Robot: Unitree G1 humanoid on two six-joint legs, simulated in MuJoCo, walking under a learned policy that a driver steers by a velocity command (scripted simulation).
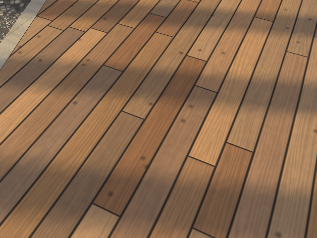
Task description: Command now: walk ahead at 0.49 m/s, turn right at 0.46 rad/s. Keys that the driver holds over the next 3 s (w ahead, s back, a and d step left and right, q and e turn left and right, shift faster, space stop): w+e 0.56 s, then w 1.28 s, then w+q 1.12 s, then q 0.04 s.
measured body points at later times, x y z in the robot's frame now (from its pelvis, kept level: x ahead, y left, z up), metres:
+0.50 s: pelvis +0.28 -0.02 +0.01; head +0.31 -0.04 +0.46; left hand +0.34 +0.26 -0.11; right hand +0.41 -0.30 -0.10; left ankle +0.48 +0.09 -0.69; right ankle +0.17 -0.06 -0.73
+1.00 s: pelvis +0.54 -0.08 +0.01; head +0.56 -0.09 +0.46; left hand +0.81 +0.03 -0.09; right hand +0.39 -0.30 -0.12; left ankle +0.51 +0.05 -0.73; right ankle +0.60 -0.25 -0.70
